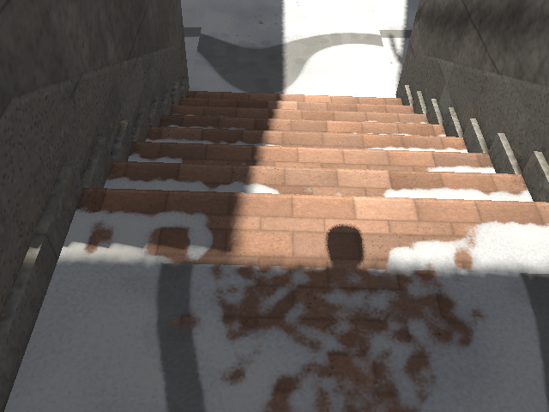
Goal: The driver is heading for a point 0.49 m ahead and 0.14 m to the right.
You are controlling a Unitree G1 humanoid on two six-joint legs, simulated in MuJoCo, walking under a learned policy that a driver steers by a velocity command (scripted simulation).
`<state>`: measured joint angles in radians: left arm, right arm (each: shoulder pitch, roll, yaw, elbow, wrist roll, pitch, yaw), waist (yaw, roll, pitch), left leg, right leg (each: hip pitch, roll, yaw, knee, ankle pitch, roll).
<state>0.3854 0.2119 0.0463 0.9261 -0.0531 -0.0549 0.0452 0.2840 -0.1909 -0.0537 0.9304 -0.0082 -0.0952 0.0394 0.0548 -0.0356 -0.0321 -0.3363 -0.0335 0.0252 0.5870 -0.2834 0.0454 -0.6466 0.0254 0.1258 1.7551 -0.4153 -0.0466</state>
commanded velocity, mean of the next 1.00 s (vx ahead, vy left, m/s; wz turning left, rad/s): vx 0.34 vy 0.00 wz -0.40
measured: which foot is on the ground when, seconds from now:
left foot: down 0.00-0.36, up 0.38-0.80, down 0.82-1.00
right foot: up 0.00-0.36, down 0.38-0.84, up 0.86-1.00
